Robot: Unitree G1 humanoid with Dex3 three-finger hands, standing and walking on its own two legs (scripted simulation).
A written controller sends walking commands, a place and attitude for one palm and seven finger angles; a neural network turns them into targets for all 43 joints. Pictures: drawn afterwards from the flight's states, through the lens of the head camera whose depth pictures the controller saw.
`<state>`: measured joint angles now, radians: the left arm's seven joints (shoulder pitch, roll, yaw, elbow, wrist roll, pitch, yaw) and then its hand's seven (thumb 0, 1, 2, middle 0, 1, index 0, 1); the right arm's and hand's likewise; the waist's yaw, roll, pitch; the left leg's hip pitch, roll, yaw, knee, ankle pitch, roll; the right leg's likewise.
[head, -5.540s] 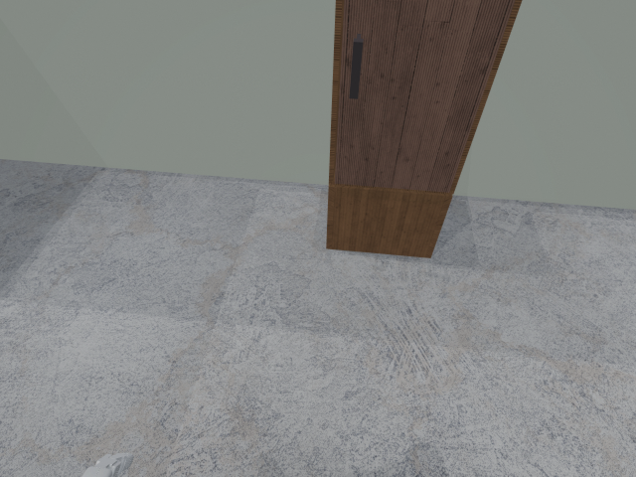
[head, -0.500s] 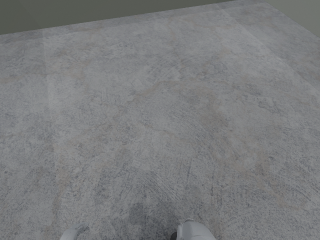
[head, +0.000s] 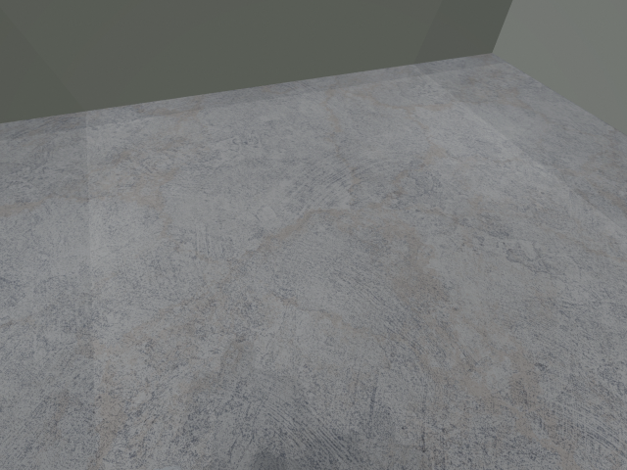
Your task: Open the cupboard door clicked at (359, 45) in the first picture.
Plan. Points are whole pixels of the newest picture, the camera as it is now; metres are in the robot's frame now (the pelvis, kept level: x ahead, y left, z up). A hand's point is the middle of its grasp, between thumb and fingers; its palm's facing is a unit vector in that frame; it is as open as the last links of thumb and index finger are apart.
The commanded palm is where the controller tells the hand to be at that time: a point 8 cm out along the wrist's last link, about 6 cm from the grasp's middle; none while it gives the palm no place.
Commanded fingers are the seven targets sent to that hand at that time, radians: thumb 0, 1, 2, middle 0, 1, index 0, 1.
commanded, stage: turn to face it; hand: left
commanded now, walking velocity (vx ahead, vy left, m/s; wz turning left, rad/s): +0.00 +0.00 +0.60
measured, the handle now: out of the picture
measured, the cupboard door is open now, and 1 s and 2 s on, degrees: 0 0 0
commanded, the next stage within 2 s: none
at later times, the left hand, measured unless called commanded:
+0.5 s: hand out of the picture +0.03 +0.17 -0.13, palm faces +0.27 -0.92 -0.30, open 7.4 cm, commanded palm none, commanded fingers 0.00 0.90 0.90 -0.20 -0.30 -0.20 -0.30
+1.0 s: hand out of the picture -0.13 +0.21 -0.17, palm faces +0.57 -0.79 -0.25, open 7.4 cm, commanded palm none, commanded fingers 0.00 0.90 0.90 -0.20 -0.30 -0.20 -0.30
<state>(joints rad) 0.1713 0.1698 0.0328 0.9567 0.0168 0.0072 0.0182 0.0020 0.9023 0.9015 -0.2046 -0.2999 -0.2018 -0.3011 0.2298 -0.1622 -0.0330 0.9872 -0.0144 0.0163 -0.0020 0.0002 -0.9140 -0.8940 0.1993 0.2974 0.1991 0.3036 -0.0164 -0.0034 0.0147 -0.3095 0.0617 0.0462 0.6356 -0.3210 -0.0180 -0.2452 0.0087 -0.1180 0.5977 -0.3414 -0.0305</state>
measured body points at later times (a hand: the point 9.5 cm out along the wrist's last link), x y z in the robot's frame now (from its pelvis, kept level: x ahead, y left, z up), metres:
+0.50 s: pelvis -0.02 -0.05 +0.01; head +0.01 -0.08 +0.46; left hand +0.02 +0.22 -0.11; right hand +0.09 -0.30 -0.15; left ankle -0.03 +0.09 -0.66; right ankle -0.01 -0.16 -0.73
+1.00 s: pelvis -0.06 -0.01 +0.01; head -0.03 +0.04 +0.46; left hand -0.16 +0.25 -0.15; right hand +0.18 -0.17 -0.11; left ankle -0.10 +0.06 -0.73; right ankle +0.00 -0.16 -0.64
